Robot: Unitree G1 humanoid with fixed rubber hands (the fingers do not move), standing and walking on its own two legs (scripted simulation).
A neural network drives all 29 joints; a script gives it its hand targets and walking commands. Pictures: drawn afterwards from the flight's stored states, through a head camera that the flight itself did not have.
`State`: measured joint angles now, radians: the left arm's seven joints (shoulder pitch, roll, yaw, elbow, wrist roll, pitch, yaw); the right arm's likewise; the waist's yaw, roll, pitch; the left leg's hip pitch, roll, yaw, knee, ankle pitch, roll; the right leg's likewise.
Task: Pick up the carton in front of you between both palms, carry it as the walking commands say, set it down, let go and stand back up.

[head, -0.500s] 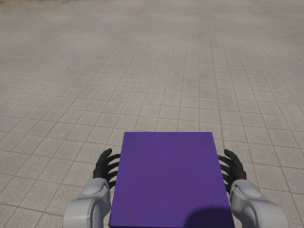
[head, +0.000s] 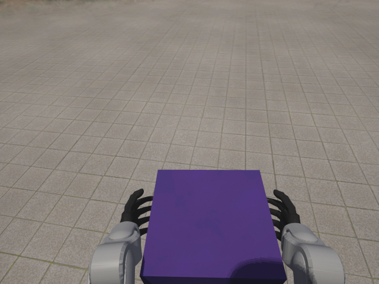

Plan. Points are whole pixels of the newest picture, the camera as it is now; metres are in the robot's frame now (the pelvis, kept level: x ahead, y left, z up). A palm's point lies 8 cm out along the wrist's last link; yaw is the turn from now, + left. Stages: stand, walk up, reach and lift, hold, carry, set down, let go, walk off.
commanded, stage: carry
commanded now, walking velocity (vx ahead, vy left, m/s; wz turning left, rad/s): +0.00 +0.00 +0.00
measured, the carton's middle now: (208, 244) +0.24 +0.00 -0.01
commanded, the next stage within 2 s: hold in 0.72 s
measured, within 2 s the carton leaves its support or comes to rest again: neither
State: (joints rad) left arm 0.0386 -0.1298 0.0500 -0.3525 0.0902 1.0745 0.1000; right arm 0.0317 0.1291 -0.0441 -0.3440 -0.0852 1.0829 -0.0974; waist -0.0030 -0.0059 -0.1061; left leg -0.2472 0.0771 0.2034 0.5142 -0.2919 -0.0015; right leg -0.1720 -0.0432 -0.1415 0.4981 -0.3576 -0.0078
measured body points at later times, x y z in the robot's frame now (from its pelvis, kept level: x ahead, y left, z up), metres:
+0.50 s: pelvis -0.03 +0.00 +0.00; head -0.04 +0.00 +0.45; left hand +0.26 +0.15 +0.02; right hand +0.26 -0.15 +0.02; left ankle -0.02 +0.11 -0.74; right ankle -0.06 -0.10 -0.74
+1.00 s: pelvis -0.06 +0.00 +0.01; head -0.06 +0.01 +0.46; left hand +0.25 +0.14 +0.02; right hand +0.23 -0.16 +0.02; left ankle -0.02 +0.13 -0.74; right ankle -0.06 -0.10 -0.74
